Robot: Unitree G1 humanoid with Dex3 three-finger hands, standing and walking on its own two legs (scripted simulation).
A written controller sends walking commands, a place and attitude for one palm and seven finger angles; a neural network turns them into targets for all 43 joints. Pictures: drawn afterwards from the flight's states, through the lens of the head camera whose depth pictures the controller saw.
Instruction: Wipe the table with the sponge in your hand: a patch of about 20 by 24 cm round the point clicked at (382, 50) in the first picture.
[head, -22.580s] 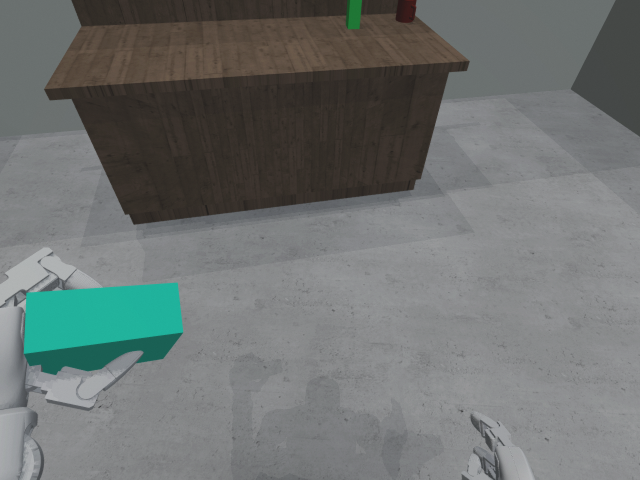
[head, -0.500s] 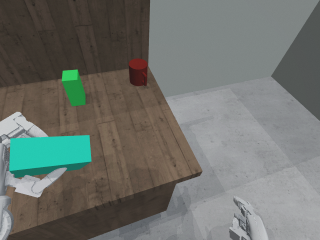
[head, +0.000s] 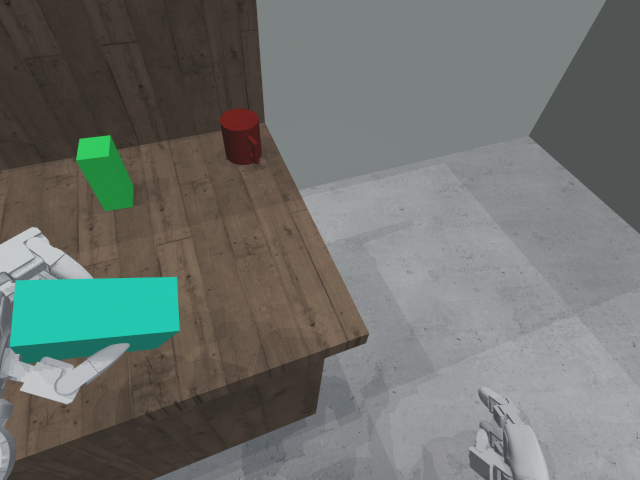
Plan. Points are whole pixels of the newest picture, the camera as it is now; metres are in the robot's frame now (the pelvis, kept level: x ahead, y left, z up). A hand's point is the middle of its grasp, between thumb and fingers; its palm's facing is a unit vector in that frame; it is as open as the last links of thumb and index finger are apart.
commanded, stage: come to a stop and stand still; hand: left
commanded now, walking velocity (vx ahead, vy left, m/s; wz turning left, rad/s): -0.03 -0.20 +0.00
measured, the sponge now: (121, 319) +0.23 +0.21 +0.14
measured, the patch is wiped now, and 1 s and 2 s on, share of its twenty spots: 0.00 0.00 0.00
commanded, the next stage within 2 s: look again from close up in 1.78 s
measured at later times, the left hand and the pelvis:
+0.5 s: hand out of the picture +0.25 +0.30 +0.21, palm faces +0.49 -0.76 -0.43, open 9.1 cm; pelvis +0.01 +0.01 +0.00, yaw +2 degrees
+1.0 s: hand out of the picture +0.23 +0.33 +0.16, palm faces +0.40 -0.81 -0.42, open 9.1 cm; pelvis +0.02 +0.06 +0.00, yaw +5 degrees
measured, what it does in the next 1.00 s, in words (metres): shifts its weight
